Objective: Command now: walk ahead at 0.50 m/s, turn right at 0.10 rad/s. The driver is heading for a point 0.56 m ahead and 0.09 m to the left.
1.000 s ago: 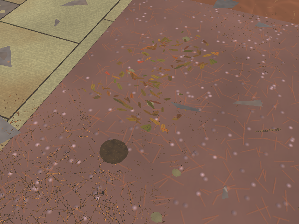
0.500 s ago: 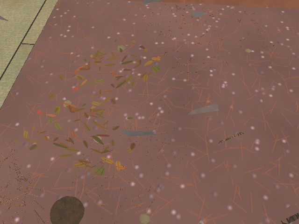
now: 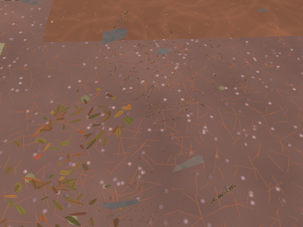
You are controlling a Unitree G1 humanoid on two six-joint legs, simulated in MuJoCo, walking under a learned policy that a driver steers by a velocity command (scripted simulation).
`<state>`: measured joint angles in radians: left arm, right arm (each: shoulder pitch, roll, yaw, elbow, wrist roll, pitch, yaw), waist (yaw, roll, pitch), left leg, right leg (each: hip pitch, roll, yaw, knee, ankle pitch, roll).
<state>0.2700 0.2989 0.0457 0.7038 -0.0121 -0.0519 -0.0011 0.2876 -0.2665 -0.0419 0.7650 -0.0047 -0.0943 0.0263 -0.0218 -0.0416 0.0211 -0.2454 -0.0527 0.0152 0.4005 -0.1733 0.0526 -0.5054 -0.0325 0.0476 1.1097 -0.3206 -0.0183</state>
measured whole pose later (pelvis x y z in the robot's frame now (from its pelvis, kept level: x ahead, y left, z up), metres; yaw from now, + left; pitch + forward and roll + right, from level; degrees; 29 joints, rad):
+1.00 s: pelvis +0.49 +0.01 -0.01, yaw +14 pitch +1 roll +0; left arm 0.20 0.30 0.05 0.85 -0.01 -0.02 0.01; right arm 0.11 -0.25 -0.04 0.72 -0.01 -0.03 0.03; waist 0.01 -0.02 0.07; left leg -0.41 -0.05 0.03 0.49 -0.10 0.07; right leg -0.43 -0.07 0.02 1.09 -0.53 0.05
